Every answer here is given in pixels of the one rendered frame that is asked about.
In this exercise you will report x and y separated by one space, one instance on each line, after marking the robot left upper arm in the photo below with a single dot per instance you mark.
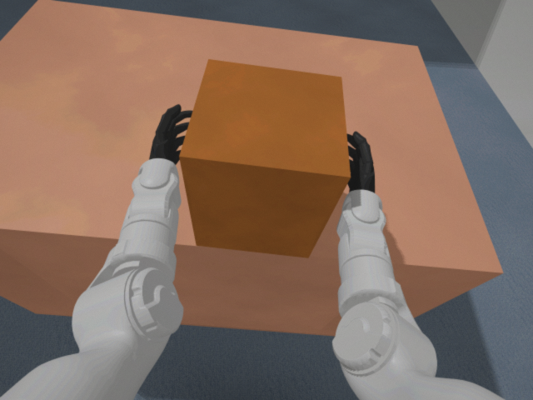
121 327

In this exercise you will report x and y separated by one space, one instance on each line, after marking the carton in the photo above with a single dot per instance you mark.
265 158

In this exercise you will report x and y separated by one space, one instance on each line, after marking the robot right upper arm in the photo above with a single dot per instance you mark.
384 357

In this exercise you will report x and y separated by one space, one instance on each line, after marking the robot left forearm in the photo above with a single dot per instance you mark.
149 230

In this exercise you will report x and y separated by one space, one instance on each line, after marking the robot right hand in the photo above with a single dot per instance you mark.
362 169

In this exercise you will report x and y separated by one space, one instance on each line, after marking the pedestal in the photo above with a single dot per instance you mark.
82 91

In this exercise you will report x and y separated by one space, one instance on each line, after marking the robot left hand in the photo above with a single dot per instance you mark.
166 142

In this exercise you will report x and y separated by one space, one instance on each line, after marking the robot right forearm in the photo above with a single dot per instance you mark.
365 264

